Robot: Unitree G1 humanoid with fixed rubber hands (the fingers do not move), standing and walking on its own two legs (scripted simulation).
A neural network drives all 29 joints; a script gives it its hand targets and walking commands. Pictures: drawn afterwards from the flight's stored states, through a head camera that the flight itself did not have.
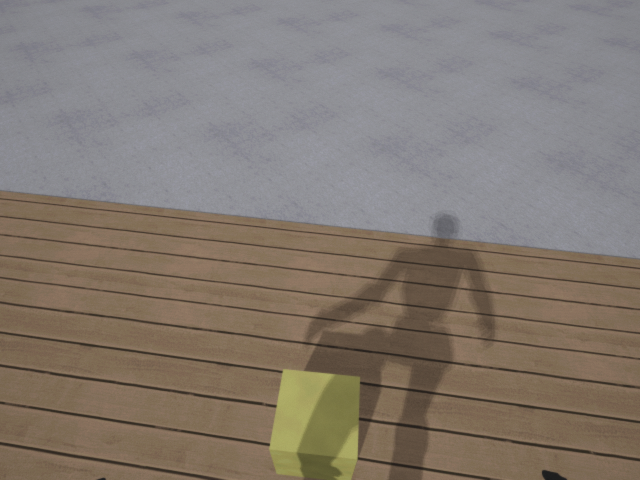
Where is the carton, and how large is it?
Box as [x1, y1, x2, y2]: [269, 369, 359, 479]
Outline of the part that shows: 283,369 269,447 276,472 281,474 324,479 350,479 357,459 359,377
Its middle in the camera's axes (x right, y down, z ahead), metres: -0.01 +0.52 +1.06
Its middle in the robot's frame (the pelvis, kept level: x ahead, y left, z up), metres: +0.40 +0.01 -0.66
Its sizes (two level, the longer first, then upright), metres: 0.210 0.200 0.250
